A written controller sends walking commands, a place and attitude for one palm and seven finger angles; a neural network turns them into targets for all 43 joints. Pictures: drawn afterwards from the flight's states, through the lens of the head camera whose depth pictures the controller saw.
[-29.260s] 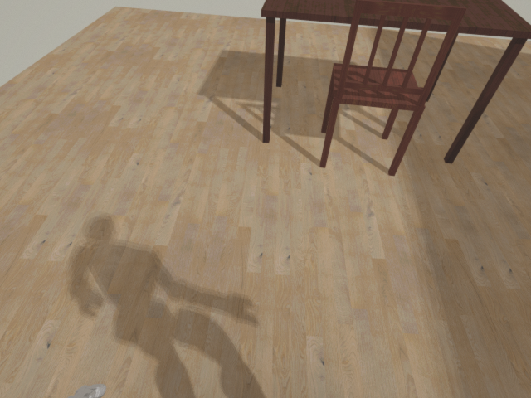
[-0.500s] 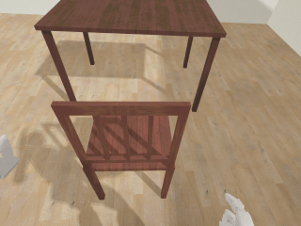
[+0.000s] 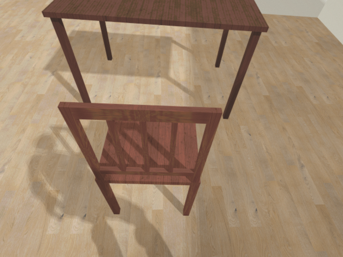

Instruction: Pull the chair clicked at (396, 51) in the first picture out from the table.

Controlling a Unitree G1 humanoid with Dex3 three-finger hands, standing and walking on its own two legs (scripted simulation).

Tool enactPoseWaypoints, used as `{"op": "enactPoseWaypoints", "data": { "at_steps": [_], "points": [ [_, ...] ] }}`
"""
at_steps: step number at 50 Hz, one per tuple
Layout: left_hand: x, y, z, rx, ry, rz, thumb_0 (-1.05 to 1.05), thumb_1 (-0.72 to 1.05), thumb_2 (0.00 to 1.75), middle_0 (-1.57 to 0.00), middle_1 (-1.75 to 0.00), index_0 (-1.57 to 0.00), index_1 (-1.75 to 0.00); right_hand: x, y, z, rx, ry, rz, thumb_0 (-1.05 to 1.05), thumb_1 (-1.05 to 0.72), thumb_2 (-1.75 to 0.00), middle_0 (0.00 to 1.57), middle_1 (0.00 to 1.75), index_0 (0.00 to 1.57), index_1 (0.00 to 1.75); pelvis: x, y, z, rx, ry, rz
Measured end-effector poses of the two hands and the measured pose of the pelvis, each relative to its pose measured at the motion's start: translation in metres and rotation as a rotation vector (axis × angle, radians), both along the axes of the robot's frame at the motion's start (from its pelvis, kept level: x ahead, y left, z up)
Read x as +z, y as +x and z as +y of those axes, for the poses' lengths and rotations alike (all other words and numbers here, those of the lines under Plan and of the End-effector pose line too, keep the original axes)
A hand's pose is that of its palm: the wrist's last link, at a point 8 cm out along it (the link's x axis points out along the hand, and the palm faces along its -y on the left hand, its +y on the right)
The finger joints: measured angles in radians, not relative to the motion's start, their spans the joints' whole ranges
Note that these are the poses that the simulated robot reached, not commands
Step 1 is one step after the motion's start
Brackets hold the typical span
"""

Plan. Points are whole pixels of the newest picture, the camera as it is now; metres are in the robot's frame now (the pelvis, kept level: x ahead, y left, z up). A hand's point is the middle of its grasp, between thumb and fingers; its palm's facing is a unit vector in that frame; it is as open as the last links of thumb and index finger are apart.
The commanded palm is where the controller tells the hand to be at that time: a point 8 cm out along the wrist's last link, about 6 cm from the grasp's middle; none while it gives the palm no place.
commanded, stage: let the arm hang, fingers relaxed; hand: left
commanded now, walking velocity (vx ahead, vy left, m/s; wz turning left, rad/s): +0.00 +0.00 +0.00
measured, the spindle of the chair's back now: (145, 148) +0.44 +0.11 -0.09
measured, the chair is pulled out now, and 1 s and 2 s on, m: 0.61 0.61 0.61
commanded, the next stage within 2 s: look to check the result in 0.68 s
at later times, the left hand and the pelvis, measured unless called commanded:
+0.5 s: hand out of the picture +0.01 +0.16 -0.17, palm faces +0.01 -0.98 -0.20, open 7.3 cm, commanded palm none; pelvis +0.00 -0.01 +0.00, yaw +0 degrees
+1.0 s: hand out of the picture +0.01 +0.16 -0.17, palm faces +0.02 -0.98 -0.18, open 7.4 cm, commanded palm none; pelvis +0.01 -0.01 +0.00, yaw -1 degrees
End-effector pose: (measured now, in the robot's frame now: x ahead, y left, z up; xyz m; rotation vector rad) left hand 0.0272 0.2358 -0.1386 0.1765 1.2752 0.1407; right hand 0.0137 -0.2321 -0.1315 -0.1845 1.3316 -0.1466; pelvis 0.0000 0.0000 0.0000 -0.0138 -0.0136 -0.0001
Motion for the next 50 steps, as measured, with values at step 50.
{"op": "enactPoseWaypoints", "data": {
  "at_steps": [50],
  "points": [
    [-0.003,-0.025,-0.029,0.037,-0.027,0.131,0.0,0.91,0.9,-0.2,-0.3,-0.2,-0.29,-0.014,-0.03,0.023,-0.073,0.079,0.095,0.01,-0.9,-0.9,0.2,0.3,0.2,0.3,0.003,0.009,-0.007,-0.009,0.011,0.003]
  ]
}}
